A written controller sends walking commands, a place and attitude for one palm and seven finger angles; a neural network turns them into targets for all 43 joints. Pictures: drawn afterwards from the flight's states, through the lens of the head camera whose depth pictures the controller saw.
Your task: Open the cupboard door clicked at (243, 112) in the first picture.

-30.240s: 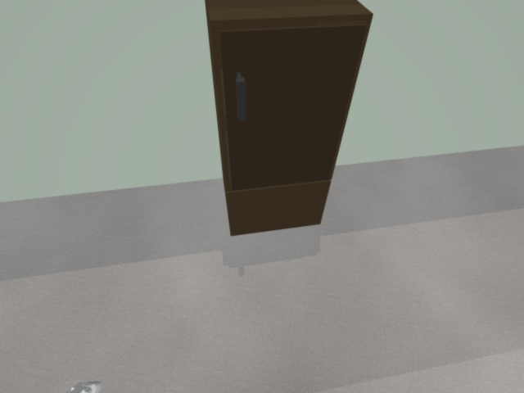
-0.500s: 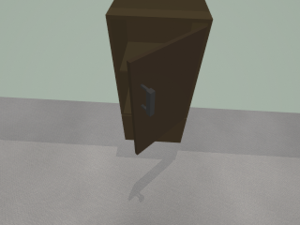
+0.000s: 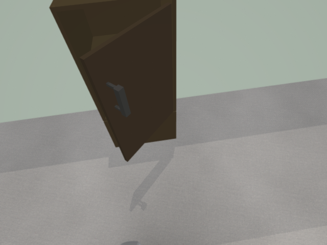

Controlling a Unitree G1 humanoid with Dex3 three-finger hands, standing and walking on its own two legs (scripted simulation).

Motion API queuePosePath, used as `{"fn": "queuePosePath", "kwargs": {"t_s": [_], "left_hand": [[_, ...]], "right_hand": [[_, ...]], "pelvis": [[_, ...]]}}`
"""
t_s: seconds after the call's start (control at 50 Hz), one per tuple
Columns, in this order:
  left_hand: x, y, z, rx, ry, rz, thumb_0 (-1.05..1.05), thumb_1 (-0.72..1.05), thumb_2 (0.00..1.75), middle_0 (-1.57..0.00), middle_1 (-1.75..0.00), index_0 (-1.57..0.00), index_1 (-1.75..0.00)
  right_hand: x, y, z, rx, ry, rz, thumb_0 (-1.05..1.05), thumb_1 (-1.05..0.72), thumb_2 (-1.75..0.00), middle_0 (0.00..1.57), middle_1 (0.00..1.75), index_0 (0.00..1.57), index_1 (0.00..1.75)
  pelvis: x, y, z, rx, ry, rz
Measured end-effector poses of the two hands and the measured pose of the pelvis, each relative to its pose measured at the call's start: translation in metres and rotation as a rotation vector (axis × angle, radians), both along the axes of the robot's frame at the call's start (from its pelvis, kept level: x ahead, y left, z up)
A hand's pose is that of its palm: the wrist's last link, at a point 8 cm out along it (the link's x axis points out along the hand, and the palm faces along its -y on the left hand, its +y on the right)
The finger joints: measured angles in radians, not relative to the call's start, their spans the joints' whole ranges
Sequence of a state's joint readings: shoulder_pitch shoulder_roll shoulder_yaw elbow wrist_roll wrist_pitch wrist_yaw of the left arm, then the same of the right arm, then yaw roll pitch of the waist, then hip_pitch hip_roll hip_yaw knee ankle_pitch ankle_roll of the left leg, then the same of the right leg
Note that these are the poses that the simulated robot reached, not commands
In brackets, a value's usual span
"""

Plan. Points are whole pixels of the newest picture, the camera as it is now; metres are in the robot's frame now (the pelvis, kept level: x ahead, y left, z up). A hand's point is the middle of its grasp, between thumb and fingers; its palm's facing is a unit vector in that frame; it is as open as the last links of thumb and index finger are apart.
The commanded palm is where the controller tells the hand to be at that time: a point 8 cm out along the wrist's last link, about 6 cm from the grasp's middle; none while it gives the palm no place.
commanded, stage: walk to a spot facing it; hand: left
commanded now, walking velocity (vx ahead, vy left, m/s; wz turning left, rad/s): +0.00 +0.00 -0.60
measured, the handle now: (118, 99) +0.54 +0.20 +0.00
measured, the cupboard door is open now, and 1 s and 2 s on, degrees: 46 46 46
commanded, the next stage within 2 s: none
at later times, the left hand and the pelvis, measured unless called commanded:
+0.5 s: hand out of the picture +0.08 +0.21 -0.16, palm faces -0.14 -0.97 -0.22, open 7.4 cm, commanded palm none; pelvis +0.02 +0.02 +0.01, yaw -15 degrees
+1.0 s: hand (137, 205) +0.24 +0.11 -0.15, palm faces -0.55 -0.79 -0.28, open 7.4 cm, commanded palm none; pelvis +0.02 +0.01 +0.00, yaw -35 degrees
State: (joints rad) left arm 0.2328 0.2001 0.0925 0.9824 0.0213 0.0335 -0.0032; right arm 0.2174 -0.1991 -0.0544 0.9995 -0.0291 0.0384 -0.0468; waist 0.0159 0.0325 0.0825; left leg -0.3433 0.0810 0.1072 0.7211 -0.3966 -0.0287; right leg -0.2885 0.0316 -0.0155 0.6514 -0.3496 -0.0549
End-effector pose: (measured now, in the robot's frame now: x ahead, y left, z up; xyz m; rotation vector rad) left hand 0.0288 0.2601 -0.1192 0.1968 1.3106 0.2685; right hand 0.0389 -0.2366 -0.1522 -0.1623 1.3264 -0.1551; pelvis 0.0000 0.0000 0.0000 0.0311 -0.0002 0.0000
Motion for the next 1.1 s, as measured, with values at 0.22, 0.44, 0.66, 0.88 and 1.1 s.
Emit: {"fn": "queuePosePath", "kwargs": {"t_s": [0.22,0.44,0.66,0.88,1.1], "left_hand": [[0.031,-0.029,0.013,-0.018,-0.011,-0.104,0.0,0.9,0.9,-0.2,-0.3,-0.2,-0.3],[0.046,-0.016,-0.001,-0.07,0.034,-0.186,0.0,0.9,0.9,-0.2,-0.3,-0.2,-0.3],[0.119,0.019,-0.011,-0.072,0.011,-0.352,0.0,0.91,0.9,-0.2,-0.3,-0.2,-0.3],[0.214,-0.059,0.003,-0.055,-0.099,-0.647,0.0,0.91,0.9,-0.19,-0.3,-0.19,-0.3],[0.234,-0.127,0.005,-0.091,-0.13,-0.796,0.0,0.9,0.9,-0.2,-0.3,-0.2,-0.3]], "right_hand": [[0.036,-0.036,0.03,-0.042,-0.122,-0.083,0.01,-0.91,-0.9,0.2,0.3,0.2,0.3],[0.065,-0.018,0.05,-0.076,-0.231,-0.136,0.01,-0.91,-0.9,0.2,0.3,0.2,0.3],[0.006,0.021,0.052,-0.116,-0.163,-0.237,0.01,-0.91,-0.9,0.2,0.3,0.2,0.3],[-0.124,0.022,0.024,-0.067,0.019,-0.533,0.01,-0.9,-0.9,0.2,0.3,0.2,0.3],[-0.148,0.01,0.029,-0.082,0.015,-0.696,0.01,-0.91,-0.9,0.2,0.3,0.2,0.3]], "pelvis": [[0.004,-0.013,0.018,0.009,0.019,-0.109],[0.014,0.008,0.017,-0.011,0.034,-0.221],[0.027,0.037,0.014,-0.052,0.037,-0.365],[0.028,0.014,0.004,-0.039,0.024,-0.539],[0.028,0.004,0.009,-0.016,0.014,-0.659]]}}
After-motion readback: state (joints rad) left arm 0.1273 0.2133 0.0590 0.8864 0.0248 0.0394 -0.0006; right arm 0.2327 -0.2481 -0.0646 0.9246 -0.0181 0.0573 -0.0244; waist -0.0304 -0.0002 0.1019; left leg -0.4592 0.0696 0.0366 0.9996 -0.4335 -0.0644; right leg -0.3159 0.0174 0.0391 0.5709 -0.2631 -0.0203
